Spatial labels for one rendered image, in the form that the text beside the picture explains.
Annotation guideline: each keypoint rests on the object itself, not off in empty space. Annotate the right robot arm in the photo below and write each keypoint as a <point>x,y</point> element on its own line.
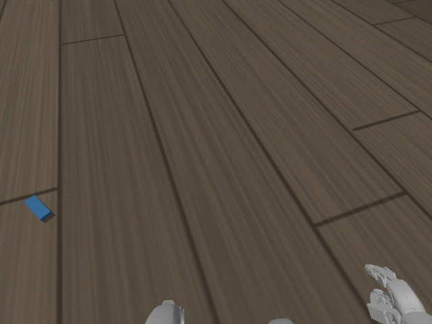
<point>416,317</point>

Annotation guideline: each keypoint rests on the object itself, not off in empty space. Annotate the right robot hand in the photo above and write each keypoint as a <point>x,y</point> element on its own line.
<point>388,307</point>

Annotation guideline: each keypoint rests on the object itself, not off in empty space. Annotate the small box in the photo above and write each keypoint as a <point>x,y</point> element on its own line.
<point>38,208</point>

